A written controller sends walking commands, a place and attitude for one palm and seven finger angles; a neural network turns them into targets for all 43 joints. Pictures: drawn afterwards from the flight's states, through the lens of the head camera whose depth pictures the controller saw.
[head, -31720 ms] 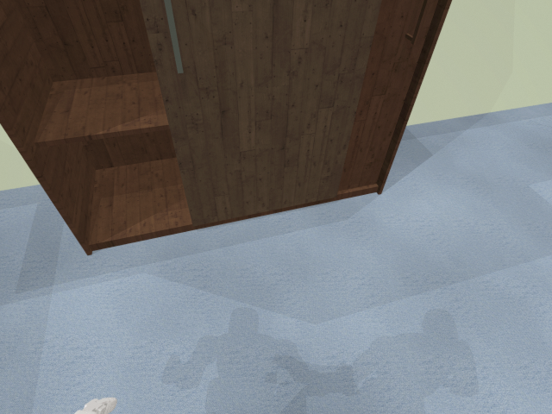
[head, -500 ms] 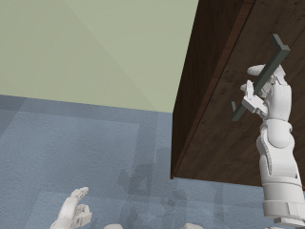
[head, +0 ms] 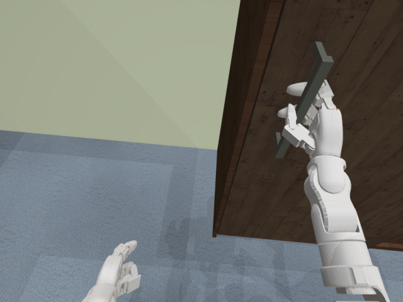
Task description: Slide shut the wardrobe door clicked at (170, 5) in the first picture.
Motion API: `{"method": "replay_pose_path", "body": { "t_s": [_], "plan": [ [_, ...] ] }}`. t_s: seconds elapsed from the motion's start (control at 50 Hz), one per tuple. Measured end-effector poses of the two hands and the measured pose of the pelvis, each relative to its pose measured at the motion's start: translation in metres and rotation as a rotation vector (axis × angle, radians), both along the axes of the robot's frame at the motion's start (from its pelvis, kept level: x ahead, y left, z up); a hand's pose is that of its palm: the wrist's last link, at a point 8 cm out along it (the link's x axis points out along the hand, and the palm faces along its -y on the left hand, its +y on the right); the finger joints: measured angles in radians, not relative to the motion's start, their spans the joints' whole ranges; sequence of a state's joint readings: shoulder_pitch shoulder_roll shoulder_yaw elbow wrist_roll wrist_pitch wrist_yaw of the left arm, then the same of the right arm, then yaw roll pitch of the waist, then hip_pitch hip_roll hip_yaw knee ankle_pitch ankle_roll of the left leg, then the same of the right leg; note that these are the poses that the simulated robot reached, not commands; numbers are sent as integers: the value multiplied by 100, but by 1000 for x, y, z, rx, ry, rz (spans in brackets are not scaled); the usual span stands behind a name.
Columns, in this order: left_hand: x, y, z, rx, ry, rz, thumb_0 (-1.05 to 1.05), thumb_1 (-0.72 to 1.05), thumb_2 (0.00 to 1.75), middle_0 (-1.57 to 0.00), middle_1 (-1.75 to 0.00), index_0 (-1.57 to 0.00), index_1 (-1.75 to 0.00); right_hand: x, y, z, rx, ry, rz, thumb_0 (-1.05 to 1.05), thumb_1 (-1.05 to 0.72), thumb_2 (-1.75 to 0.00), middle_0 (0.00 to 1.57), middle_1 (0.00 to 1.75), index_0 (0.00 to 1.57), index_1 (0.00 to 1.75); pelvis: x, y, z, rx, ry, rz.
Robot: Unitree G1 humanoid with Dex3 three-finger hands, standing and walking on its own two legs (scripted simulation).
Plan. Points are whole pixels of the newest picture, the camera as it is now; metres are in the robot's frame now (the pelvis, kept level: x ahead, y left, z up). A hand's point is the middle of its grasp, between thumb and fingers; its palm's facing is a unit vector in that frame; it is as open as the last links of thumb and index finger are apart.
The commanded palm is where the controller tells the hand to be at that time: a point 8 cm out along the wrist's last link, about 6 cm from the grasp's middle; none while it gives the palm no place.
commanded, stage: stop walking and hold the door there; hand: right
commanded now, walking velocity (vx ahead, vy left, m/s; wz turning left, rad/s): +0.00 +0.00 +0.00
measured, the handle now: (295, 109) +0.43 -0.16 +0.15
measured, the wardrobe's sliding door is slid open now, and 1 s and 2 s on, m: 0.00 0.00 0.00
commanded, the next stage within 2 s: loosen the grip on the handle in 0.20 s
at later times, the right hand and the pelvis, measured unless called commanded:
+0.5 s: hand (295, 125) +0.38 -0.15 +0.16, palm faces +0.10 +0.99 -0.06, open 7.6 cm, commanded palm +0.36 -0.18 +0.16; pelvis -0.01 -0.02 +0.01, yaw +0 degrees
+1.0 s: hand (283, 128) +0.39 -0.13 +0.14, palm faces +0.08 +0.99 -0.11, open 14.6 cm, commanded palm +0.36 -0.19 +0.14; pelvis -0.01 -0.02 +0.00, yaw +0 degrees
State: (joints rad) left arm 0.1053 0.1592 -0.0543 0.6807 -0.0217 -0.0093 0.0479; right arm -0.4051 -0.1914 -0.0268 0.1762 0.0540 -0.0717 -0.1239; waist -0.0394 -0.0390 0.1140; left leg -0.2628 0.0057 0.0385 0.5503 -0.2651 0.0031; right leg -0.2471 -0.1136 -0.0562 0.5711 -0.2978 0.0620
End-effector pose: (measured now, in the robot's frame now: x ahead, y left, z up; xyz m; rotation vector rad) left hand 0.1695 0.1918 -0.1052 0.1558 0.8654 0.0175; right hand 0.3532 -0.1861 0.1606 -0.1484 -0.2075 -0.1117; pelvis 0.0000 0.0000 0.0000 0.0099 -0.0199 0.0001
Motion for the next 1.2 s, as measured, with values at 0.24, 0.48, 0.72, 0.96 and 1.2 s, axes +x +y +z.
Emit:
{"method": "replay_pose_path", "body": {
  "t_s": [0.24,0.48,0.72,0.96,1.2],
  "plan": [
    [2,32,25,99,-59,89,1,91,90,-20,-30,-20,-30,-2,-1,3,5,46,21,0,-78,-79,45,140,26,138,1,-10,9,-9,1,10],
    [-41,35,33,73,-139,116,1,90,90,-21,-30,-20,-30,4,-13,3,113,88,32,-3,-44,-69,46,140,37,139,-12,-14,7,-19,21,2],
    [-110,41,3,77,-10,136,1,90,90,-21,-30,-20,-30,4,-2,-2,8,17,23,0,35,-30,39,133,29,131,-30,-13,-2,-28,33,-1],
    [-95,43,4,99,-6,140,1,90,90,-21,-30,-20,-30,12,1,-14,29,20,41,-1,53,-21,34,124,26,119,-13,-18,0,-24,57,9],
    [-40,31,15,89,-76,93,1,90,90,-21,-30,-20,-30,14,-8,-15,2,11,67,-1,55,-20,39,122,25,115,1,-19,-1,-19,72,4]
  ]
}}
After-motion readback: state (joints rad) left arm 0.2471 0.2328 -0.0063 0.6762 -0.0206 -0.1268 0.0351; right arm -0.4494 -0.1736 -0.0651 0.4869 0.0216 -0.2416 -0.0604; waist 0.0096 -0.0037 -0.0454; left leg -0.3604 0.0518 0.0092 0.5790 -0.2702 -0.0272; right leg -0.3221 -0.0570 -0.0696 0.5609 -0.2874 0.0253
